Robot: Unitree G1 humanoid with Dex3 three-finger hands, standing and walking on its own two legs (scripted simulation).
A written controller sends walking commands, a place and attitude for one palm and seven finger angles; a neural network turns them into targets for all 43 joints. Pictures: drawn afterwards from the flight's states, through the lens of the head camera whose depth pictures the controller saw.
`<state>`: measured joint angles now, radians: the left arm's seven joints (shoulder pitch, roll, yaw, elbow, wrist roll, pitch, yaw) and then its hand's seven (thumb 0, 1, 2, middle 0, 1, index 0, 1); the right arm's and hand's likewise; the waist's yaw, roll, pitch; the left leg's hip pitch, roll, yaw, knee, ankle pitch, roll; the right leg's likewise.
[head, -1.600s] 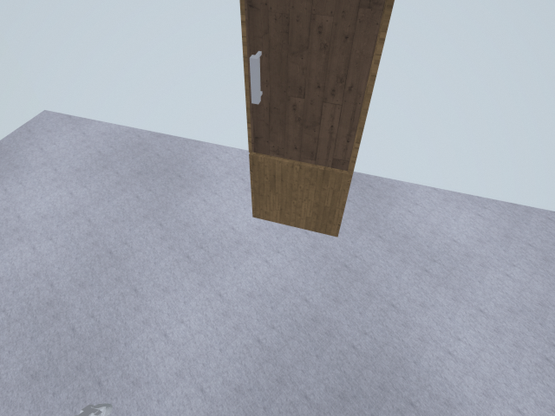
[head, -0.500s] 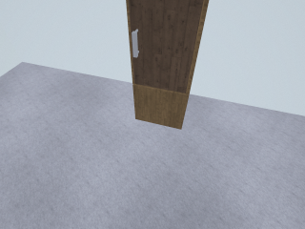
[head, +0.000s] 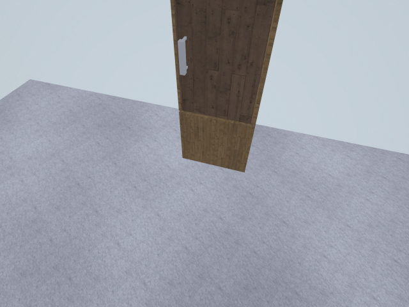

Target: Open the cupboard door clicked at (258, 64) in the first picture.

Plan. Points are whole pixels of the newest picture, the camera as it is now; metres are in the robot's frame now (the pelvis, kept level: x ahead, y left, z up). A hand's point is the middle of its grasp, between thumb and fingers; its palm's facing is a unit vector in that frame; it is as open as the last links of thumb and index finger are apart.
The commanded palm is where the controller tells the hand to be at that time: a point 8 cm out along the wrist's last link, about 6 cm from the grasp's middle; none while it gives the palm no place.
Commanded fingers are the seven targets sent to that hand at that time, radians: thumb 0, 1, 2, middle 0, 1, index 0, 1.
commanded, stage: walk to a spot facing it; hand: left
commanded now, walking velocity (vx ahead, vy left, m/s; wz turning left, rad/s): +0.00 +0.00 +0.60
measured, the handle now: (184, 55) +1.07 +0.15 -0.03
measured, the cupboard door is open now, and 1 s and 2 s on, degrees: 0 0 0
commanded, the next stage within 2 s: turn to face it in 1.12 s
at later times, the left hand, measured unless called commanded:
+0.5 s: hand out of the picture +0.00 +0.26 -0.19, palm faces +0.24 -0.95 -0.20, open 7.4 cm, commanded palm none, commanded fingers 0.00 0.90 0.90 -0.20 -0.30 -0.20 -0.30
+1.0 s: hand (99, 288) +0.19 +0.26 -0.16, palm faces +0.45 -0.87 -0.21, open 7.4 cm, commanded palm none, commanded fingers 0.00 0.90 0.90 -0.20 -0.30 -0.20 -0.30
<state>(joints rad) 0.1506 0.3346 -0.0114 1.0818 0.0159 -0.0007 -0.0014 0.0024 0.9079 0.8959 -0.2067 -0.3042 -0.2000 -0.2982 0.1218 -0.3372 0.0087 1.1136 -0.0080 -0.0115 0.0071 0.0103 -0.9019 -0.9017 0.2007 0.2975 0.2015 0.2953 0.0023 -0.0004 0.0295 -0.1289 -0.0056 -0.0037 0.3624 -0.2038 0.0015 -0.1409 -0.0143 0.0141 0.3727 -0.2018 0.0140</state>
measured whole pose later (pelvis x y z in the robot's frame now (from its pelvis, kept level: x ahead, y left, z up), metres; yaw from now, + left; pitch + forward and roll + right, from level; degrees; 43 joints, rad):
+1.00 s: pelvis +0.17 +0.05 -0.02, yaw +28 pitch +0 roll +0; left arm 0.16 0.15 0.03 0.92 0.03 -0.07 -0.01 0.00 0.91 0.90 -0.20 -0.30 -0.20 -0.30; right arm 0.40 -0.20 -0.06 1.08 -0.02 -0.02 0.01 0.01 -0.90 -0.90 0.20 0.30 0.20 0.30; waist -0.04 0.05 0.03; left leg -0.28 -0.04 -0.07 0.98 -0.48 0.03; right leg -0.34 -0.06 -0.14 0.60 -0.25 -0.02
